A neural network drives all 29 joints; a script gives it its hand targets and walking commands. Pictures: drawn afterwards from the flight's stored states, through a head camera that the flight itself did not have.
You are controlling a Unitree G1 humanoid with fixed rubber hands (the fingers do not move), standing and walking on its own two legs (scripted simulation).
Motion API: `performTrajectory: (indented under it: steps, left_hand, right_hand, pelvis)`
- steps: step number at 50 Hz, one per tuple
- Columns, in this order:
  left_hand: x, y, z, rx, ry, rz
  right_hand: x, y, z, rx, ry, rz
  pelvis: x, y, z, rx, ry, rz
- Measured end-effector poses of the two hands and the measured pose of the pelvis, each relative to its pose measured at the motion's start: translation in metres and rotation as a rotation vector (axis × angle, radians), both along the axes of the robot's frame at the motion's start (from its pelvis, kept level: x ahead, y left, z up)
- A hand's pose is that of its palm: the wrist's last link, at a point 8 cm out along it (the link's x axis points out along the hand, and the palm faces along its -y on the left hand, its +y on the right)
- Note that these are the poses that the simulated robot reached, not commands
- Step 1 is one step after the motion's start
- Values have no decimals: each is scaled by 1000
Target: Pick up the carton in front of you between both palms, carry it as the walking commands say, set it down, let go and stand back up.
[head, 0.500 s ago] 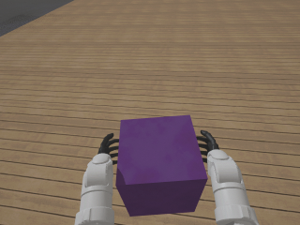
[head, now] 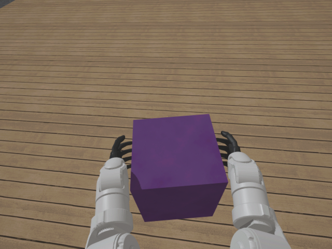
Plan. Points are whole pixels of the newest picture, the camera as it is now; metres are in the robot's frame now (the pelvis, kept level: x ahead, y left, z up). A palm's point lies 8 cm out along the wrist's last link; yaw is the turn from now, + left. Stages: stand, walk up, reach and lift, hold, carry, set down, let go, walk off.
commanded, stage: set down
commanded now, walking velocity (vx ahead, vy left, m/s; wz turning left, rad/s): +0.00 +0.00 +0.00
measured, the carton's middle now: (175, 170) +0.34 -0.01 -0.05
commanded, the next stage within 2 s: none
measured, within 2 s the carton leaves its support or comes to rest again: neither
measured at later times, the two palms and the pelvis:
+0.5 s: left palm (139, 181) +0.37 +0.12 -0.17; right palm (224, 174) +0.38 -0.18 -0.18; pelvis -0.03 +0.00 -0.10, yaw +0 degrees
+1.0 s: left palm (148, 186) +0.42 +0.11 -0.32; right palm (219, 180) +0.43 -0.19 -0.33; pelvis -0.06 -0.01 -0.23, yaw +3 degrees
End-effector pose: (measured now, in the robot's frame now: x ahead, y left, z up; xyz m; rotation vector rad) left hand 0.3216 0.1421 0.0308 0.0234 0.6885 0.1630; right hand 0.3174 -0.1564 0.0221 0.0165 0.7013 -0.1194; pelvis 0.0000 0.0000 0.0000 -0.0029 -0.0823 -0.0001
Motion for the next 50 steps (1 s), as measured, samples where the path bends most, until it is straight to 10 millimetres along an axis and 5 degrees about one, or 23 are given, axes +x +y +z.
performTrajectory:
  steps: [10, 17, 31, 50]
  left_hand:
    - [24, -12, -94, 23, 18, -22]
    - [27, -18, -163, -21, -15, 35]
    - [62, -25, -227, -47, -49, 75]
    - [98, -35, -350, -27, -22, 69]
  right_hand:
    - [22, -12, -96, -42, 19, 31]
    - [32, -18, -166, -21, -12, 40]
    - [75, -26, -228, 1, -41, 43]
    - [112, -35, -352, -13, -13, 60]
  pelvis:
    - [-11, 10, -20, 18, 277, -25]
    - [-20, 10, -54, 26, 508, -19]
    - [-46, -1, -133, 37, 716, -2]
    - [-63, -12, -234, 59, 872, 13]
